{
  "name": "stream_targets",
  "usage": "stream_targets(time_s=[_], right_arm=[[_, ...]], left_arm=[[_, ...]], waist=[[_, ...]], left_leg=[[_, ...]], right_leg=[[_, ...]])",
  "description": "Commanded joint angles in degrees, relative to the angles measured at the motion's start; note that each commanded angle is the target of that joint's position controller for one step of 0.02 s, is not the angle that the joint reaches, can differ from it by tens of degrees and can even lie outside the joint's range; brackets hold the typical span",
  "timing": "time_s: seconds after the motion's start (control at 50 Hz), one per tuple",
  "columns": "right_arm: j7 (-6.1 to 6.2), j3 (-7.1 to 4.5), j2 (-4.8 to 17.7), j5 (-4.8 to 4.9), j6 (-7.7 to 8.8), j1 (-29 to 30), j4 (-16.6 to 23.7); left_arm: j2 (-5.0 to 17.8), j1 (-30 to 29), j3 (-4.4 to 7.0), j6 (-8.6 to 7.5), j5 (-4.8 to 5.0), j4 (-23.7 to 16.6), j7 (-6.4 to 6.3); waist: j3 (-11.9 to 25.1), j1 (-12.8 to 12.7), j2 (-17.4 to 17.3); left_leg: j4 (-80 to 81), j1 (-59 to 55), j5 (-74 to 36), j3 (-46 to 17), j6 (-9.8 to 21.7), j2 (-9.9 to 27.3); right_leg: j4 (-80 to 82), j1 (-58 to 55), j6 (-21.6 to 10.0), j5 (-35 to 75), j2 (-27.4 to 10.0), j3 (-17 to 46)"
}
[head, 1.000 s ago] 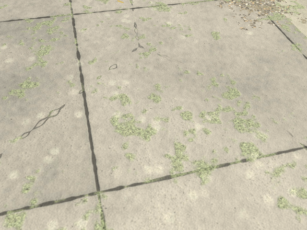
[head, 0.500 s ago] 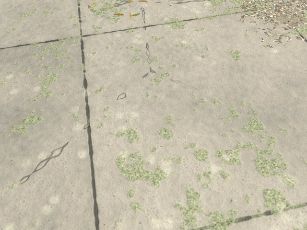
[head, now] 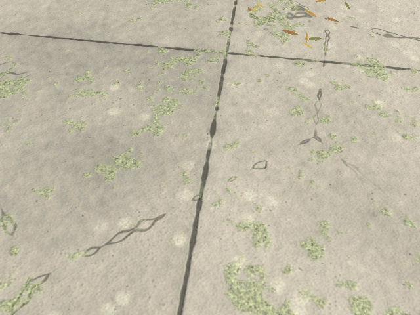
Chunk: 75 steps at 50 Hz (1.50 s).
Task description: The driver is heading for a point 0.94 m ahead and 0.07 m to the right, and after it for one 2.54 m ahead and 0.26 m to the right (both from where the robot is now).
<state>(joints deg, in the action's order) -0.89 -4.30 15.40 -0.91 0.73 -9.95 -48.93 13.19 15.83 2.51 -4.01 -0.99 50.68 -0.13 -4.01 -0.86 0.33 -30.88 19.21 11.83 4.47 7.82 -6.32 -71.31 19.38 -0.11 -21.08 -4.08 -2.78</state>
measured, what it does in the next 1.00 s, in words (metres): walks ahead: right foot, then left foot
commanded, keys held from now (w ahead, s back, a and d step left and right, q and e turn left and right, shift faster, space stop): w+q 0.12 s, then w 0.04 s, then no key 0.74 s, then e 0.10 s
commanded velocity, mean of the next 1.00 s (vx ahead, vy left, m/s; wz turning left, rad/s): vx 0.20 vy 0.00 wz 0.19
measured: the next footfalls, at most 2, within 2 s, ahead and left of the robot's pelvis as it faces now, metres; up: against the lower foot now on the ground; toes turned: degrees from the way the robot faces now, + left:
right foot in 0.40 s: +0.39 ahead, -0.09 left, +0.00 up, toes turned +8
left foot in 0.76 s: +0.27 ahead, +0.10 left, +0.00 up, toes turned +8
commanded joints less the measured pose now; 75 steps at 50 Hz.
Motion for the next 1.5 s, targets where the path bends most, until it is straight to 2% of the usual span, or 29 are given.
stream_targets(time_s=[0.02, 0.08, 0.16, 0.22, 0.28, 0.32, 0.36, 0.38, 0.4, 0.42, 0.44, 0.48, 0.5, 0.56, 0.64, 0.74, 0.78, 0.82, 0.98, 1.14, 1.18, 1.2, 1.22, 1.24, 1.28, 1.34, 1.42, 1.46, 1.5], right_arm=[[1.03, -1.41, 6.1, 0.98, 1.15, -4.0, 1.5], [0.68, -1.65, 7.8, 1.13, 2.59, -6.6, 1.1], [0.60, -1.57, 7.9, 0.91, 2.65, -11.6, 0.4], [1.01, -1.12, 7.4, 0.85, 2.56, -14.3, -0.5], [1.64, -0.58, 6.8, 0.39, 2.13, -16.0, -1.2], [2.05, -0.33, 6.8, -0.08, 1.96, -15.3, -1.3], [2.53, -0.52, 8.0, 0.01, 2.32, -12.5, -0.8], [2.42, -0.52, 8.4, 0.71, 2.60, -10.8, -0.7], [2.25, 0.21, 6.3, 1.38, 3.20, -11.4, 1.0], [2.53, 0.78, 1.3, 3.38, 2.70, -22.7, -0.3], [3.04, 0.17, 5.5, 1.51, 1.75, -23.8, -2.7], [2.55, 0.31, 5.2, -0.19, 0.67, -15.7, -2.6], [2.08, 0.48, 4.4, -0.37, -0.04, -13.3, -2.3], [1.42, 1.26, 2.0, -0.36, -2.23, -15.2, -4.1], [2.16, 2.03, 1.5, -0.38, -3.67, -11.1, -5.1], [2.32, 2.70, 1.3, -0.57, -2.75, -10.1, -7.2], [2.72, 2.59, 4.5, -0.92, -1.53, -8.0, -7.0], [2.59, 3.50, 1.8, 0.16, -0.32, -5.2, -8.1], [3.78, 2.23, 3.7, 0.18, 0.00, -6.8, -9.6], [5.39, -0.65, 6.0, -0.18, -1.51, -4.3, -6.8], [5.25, -0.79, 5.6, -0.25, -1.62, -2.6, -5.7], [4.96, -0.95, 5.4, -0.22, -1.97, -3.2, -4.8], [4.69, -0.90, 3.7, 0.37, -2.53, -2.3, -3.3], [4.32, -0.06, 1.6, 0.20, -2.85, -3.1, -2.4], [3.55, 0.25, 2.1, 0.40, -2.47, -3.0, -2.8], [2.77, 0.37, 3.4, -0.59, -1.15, -1.2, -1.6], [2.20, 0.88, 3.1, -0.03, -0.38, -0.6, 0.7], [2.44, 0.94, 3.0, 0.44, 0.16, -5.3, 0.2], [3.83, 0.56, 3.8, 0.42, 0.52, -13.9, -2.0]], left_arm=[[6.2, 1.3, 1.20, 0.15, -1.54, -4.6, 0.19], [5.2, -0.3, 1.04, 2.20, -1.87, -5.8, 0.77], [5.4, -9.4, 0.84, 2.51, -1.53, -9.0, 1.04], [4.6, -13.0, 0.27, 2.05, -1.07, -10.1, 1.16], [4.2, -15.1, -0.32, 1.37, -0.45, -10.6, 1.01], [5.1, -13.4, -0.24, 0.86, -0.53, -10.0, 0.75], [7.6, -5.1, 0.62, 0.06, -0.83, -7.2, 0.06], [7.9, 0.7, 0.77, -0.90, -1.05, -5.4, -0.32], [10.8, 6.8, 1.18, -1.75, -1.61, -4.3, -0.89], [14.5, 6.7, 1.93, -1.17, -1.18, -4.7, -0.54], [11.4, 6.4, 1.49, -0.15, 1.04, -4.9, 0.14], [4.6, -2.7, -0.52, 0.41, 1.08, -6.0, 0.01], [3.1, -4.2, -1.29, 0.47, 0.82, -5.6, -0.39], [4.5, -4.9, -1.41, 0.65, -0.02, -3.7, -0.58], [6.7, -3.6, -0.88, 1.66, -0.31, -1.9, -0.53], [7.0, -4.0, -0.51, 4.06, 0.42, -0.6, -0.77], [5.2, -1.3, -0.60, 4.35, 0.99, 0.0, -0.57], [3.6, -1.0, -0.87, 4.34, 0.89, 1.7, -0.20], [5.0, -2.7, -0.63, 3.56, 0.50, 4.0, -0.35], [3.7, 1.6, 0.36, 4.54, -0.97, 2.5, -0.52], [4.2, 2.7, 0.85, 4.49, -0.99, 2.1, -0.40], [7.1, 3.1, 1.63, 4.28, -0.84, 1.6, -0.47], [11.1, 5.7, 2.80, 4.12, -0.75, 1.5, -0.45], [12.9, 6.9, 3.13, 4.10, -1.00, 1.4, -0.33], [11.9, 1.0, 3.66, 4.66, -0.24, -0.8, -1.26], [8.2, -1.6, 3.26, 5.75, 0.10, -1.5, -1.41], [10.4, -0.4, 4.50, 6.23, -0.03, -1.1, -0.65], [10.9, -5.1, 5.04, 6.51, 0.14, -2.7, 0.03], [9.1, -11.1, 5.02, 6.84, 0.30, -5.1, 0.09]], waist=[[3.5, -0.6, 0.6], [3.9, -0.9, -0.5], [1.6, 2.4, -2.7], [1.8, 3.9, -3.4], [3.2, 5.3, -4.7], [3.5, 4.5, -5.7], [5.5, 0.5, -6.0], [7.3, -3.1, -4.0], [13.6, -4.4, 1.1], [22.0, 0.4, 14.6], [24.5, 0.1, 7.7], [11.7, 1.5, 1.3], [8.6, 2.0, 2.5], [8.5, 4.0, 6.1], [8.0, 2.4, 8.0], [3.3, 3.0, 5.3], [-0.1, 0.3, -2.1], [-0.5, -1.3, -6.5], [0.0, 0.4, -1.8], [1.0, -0.8, -5.6], [0.9, -1.5, -2.8], [0.2, -0.9, 4.4], [2.3, -1.9, 14.9], [6.1, -1.4, 15.9], [6.6, 0.7, 3.7], [8.3, 0.7, 5.5], [6.5, 0.1, 7.5], [6.3, 3.1, 8.0], [2.8, 8.1, 5.8]], left_leg=[[17.6, -12.2, -17.4, -21.3, 9.2, 15.9], [18.6, -9.8, -21.1, -18.7, 9.0, 13.3], [19.9, -12.6, -19.5, -18.9, 6.8, 12.2], [15.6, -15.9, -38.8, -15.4, 3.7, 11.3], [12.1, -18.4, -45.6, -14.1, 1.4, 11.0], [9.1, -19.6, -47.3, -15.1, 0.5, 11.6], [2.0, -20.4, -52.1, -16.7, -1.0, 12.0], [-5.6, -19.4, -48.5, -15.5, -2.0, 10.1], [-17.4, -11.8, -29.3, -14.2, -3.2, 7.0], [-35.7, 0.2, 22.1, -9.8, -5.2, -3.0], [-40.5, 2.3, 23.6, -13.0, -5.1, -2.3], [-37.6, 4.2, 17.4, -13.2, -6.4, 1.8], [-33.4, 2.9, 15.7, -13.0, -7.0, 3.4], [-23.8, -6.0, 13.2, -9.0, -8.5, 3.3], [-11.2, -7.7, 12.6, -6.1, -8.5, 4.7], [5.2, -15.0, 2.9, -5.5, -5.7, 5.7], [13.1, -9.0, 8.7, -16.0, -3.1, 12.7], [18.7, 3.5, 15.9, -17.6, -3.8, 13.7], [13.5, -6.8, 4.3, -11.7, -3.6, 11.3], [7.6, -3.8, -5.9, -12.9, 3.1, 21.3], [2.3, -1.0, -6.7, -9.5, 1.0, 19.3], [-5.2, 0.7, -0.7, -4.0, -2.2, 13.4], [-20.2, 4.6, 14.0, 1.4, -6.4, 2.0], [-30.2, 10.2, 27.3, -5.2, -6.5, 0.0], [-34.3, 10.8, 19.7, -9.1, -6.2, 3.8], [-24.8, 7.2, 14.4, -7.1, -7.3, 4.9], [-12.6, 1.8, 17.8, -6.2, -8.1, 2.8], [-2.9, -8.9, 15.9, -5.3, -6.6, 1.2], [14.8, -22.4, 7.3, -3.6, -4.8, 0.9]], right_leg=[[3.4, 13.4, 1.0, 3.2, -3.3, 4.6], [8.7, 13.4, 2.9, 5.5, -2.9, 3.1], [19.5, 19.2, 3.7, 14.3, -2.7, 2.4], [27.1, 17.5, 2.7, 18.8, -0.5, 1.1], [33.3, 13.2, 1.0, 21.4, 2.5, -0.2], [37.3, 8.8, -0.7, 19.8, 4.1, 0.3], [42.1, 0.3, -2.9, 18.6, 5.7, 1.2], [49.0, -7.1, -4.0, 27.4, 4.5, 1.6], [45.6, -20.6, -6.1, 51.3, -5.7, 9.8], [41.0, -33.7, -17.6, 83.7, -22.4, 27.1], [43.8, -30.5, -19.8, 78.5, -21.9, 31.0], [49.7, -17.2, -15.7, 55.4, -14.9, 20.6], [52.2, -12.6, -13.5, 51.2, -12.1, 16.6], [54.8, -4.7, -11.0, 43.9, -7.4, 9.6], [57.7, -3.2, -10.7, 18.3, -6.9, 11.1], [60.2, 5.2, -6.1, -8.3, -5.8, 13.5], [57.1, 4.3, -1.8, -5.2, -1.1, 9.8], [52.0, -10.6, -1.4, 8.2, 1.2, 6.6], [50.4, -3.0, -2.8, 10.1, 1.2, 8.3], [30.5, 2.5, -4.7, 3.5, 4.4, 4.6], [33.9, -0.2, -6.0, 7.9, 3.3, 6.7], [41.7, -0.3, -7.6, 18.0, -0.8, 15.3], [51.8, -3.4, -12.9, 27.9, -9.1, 34.0], [56.1, -9.7, -16.7, 27.5, -13.3, 43.2], [54.4, -8.7, -15.6, 19.6, -9.7, 34.8], [57.2, -8.4, -12.3, 3.1, -3.0, 27.5], [60.9, -5.7, -13.6, -10.1, -2.8, 30.6], [61.3, 1.8, -11.1, -12.0, -0.5, 29.4], [56.1, 12.3, -4.4, -12.7, 6.3, 24.0]])
Velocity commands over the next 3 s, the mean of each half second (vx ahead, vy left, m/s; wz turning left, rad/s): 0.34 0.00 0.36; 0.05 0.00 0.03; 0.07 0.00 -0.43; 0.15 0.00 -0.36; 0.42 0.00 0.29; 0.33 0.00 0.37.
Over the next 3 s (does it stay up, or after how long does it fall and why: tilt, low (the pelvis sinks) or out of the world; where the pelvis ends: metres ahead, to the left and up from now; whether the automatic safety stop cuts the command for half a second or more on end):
stays up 0.87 -0.05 0.00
